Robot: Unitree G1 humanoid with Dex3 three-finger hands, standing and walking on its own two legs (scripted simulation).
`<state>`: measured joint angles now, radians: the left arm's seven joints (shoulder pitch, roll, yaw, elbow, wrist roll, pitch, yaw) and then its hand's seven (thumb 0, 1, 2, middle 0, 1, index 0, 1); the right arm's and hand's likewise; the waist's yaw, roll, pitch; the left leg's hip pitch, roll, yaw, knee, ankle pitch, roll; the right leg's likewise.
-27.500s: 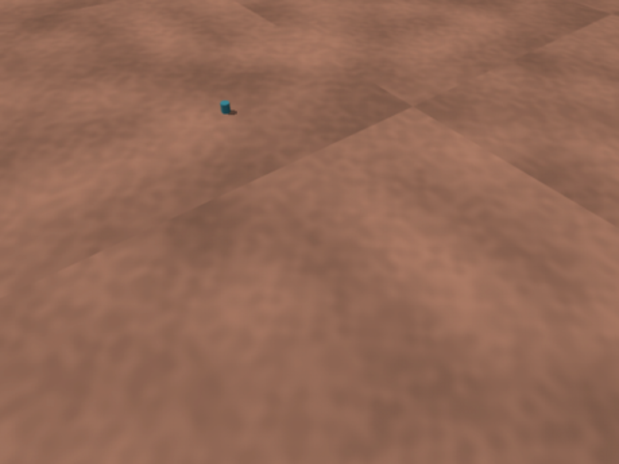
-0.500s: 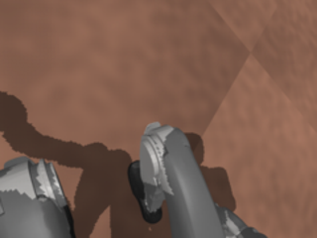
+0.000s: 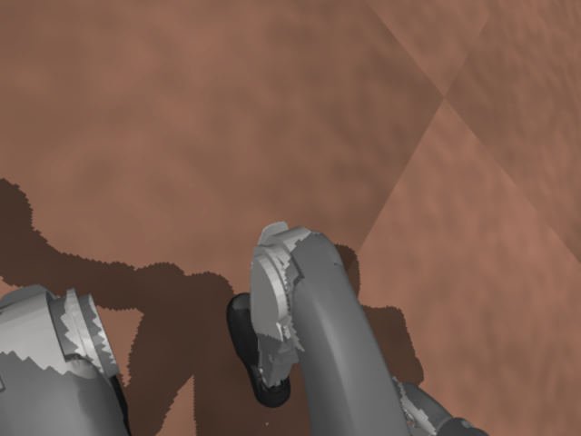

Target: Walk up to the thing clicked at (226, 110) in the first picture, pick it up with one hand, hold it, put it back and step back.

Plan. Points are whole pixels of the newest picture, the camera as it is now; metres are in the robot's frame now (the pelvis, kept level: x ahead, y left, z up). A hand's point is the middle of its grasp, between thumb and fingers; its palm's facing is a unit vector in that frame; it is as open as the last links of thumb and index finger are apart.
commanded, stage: open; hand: left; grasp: from above
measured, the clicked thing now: out of the picture +0.43 +0.35 -0.27
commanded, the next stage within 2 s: withdraw in 0.78 s
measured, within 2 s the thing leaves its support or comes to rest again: neither
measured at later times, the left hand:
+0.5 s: hand out of the picture +0.42 +0.34 -0.24, palm faces -0.43 -0.17 -0.89, open 12.3 cm
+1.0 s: hand out of the picture +0.42 +0.33 -0.24, palm faces -0.39 -0.13 -0.91, open 13.9 cm
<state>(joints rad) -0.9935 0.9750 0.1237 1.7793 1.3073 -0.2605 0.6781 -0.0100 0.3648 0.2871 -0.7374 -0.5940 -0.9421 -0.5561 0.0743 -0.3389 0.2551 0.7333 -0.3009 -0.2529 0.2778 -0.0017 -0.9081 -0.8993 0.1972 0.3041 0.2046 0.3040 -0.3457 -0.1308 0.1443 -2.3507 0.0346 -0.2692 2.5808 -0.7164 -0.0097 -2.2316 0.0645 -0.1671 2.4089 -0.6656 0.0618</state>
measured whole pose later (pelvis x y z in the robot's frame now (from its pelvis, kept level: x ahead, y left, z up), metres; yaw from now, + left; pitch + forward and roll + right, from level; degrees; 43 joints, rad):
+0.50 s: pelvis +0.00 +0.00 +0.00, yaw +0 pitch +26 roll -14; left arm -0.99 0.99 0.17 1.76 1.26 -0.21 0.66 0.00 -0.22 0.76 -0.31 -0.85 -0.32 -0.82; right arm 0.06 -0.35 0.26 0.73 -0.29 -0.30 0.30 0.00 -0.90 -0.90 0.20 0.30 0.20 0.30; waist -0.36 -0.13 0.17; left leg -2.35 0.03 -0.27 2.58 -0.72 -0.01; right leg -2.23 0.07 -0.17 2.40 -0.67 0.06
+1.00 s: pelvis +0.00 +0.00 +0.00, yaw -1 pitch +26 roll -14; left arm -0.98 0.96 0.13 1.71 1.31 -0.23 0.70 0.00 -0.46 0.96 -0.08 -1.01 -0.09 -0.99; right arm 0.07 -0.35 0.27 0.71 -0.29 -0.29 0.30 0.00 -0.89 -0.90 0.20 0.30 0.21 0.30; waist -0.35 -0.14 0.16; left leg -2.35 0.04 -0.27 2.57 -0.71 -0.01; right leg -2.22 0.07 -0.17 2.39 -0.66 0.06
